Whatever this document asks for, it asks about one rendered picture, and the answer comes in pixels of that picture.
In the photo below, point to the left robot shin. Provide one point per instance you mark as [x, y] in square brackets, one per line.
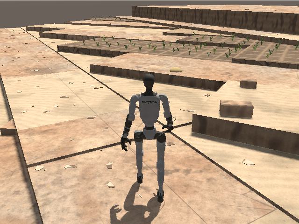
[139, 164]

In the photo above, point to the robot left hand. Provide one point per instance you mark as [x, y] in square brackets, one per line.
[123, 143]

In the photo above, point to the right robot forearm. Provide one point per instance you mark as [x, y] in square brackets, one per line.
[169, 120]

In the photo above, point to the right robot upper arm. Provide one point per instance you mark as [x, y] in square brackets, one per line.
[165, 104]

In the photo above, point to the left robot upper arm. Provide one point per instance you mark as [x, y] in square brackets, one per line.
[132, 106]

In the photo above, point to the robot head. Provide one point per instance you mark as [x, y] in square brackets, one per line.
[148, 81]

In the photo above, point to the left robot forearm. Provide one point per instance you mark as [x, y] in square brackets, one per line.
[127, 127]

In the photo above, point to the robot right hand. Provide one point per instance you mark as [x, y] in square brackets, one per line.
[170, 128]

